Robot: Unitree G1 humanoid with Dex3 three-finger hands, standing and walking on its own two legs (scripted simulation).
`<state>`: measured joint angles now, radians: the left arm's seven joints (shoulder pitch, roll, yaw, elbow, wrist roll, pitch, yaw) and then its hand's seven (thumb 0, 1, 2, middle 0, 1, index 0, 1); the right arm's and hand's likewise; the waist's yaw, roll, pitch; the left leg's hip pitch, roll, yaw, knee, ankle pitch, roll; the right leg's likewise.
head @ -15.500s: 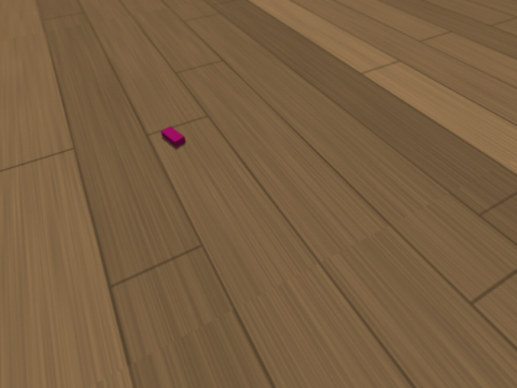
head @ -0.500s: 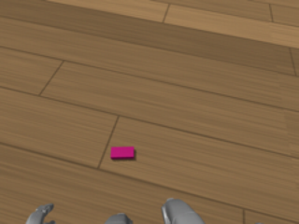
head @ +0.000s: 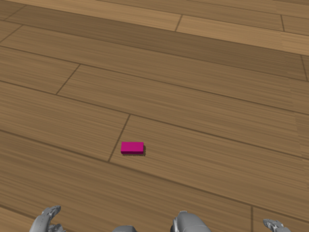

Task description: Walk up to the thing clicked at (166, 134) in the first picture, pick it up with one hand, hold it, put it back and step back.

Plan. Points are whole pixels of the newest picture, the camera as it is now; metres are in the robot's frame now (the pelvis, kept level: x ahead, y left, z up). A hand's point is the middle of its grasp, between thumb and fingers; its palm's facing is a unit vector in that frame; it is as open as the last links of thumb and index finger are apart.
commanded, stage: walk up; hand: left
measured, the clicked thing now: (132, 147) +0.68 +0.16 -0.73
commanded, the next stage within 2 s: stand in 1.16 s
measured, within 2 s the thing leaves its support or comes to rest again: neither
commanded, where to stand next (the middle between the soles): +0.34 -0.03 m, yaw -1 degrees
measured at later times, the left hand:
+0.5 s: hand out of the picture -0.02 +0.25 -0.13, palm faces +0.03 -0.93 -0.37, open 7.4 cm
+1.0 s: hand out of the picture +0.06 +0.24 -0.13, palm faces +0.04 -0.94 -0.35, open 7.4 cm
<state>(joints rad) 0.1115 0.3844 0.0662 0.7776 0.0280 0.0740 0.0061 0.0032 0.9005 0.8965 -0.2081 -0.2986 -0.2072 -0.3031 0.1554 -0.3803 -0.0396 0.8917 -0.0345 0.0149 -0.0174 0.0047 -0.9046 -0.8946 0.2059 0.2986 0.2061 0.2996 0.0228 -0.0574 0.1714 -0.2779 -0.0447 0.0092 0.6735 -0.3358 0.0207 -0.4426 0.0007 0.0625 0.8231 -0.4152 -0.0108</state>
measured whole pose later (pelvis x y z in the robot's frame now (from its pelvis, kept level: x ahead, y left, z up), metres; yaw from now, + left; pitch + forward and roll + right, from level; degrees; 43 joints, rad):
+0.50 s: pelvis -0.05 -0.01 +0.01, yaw +0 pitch -3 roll +1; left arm 0.26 0.37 0.06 0.96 0.02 -0.01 -0.01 0.01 0.90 0.90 -0.21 -0.30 -0.21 -0.30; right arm 0.24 -0.39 -0.06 0.98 -0.02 -0.01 0.01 0.01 -0.91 -0.90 0.20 0.30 0.20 0.30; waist 0.04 0.00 0.07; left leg -0.27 -0.03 -0.04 0.57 -0.23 0.00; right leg -0.19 -0.04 0.03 0.62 -0.37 0.02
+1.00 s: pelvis -0.03 -0.02 +0.02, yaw +1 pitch -2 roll -1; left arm 0.10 0.36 0.03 1.05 0.01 -0.02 0.00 0.00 0.90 0.90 -0.21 -0.30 -0.21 -0.30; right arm 0.08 -0.35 -0.03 1.05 -0.01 -0.02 0.01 0.01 -0.90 -0.89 0.21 0.30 0.21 0.30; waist 0.02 0.00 0.06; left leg -0.24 -0.01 -0.07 0.52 -0.24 -0.01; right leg -0.10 -0.01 0.00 0.47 -0.33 0.02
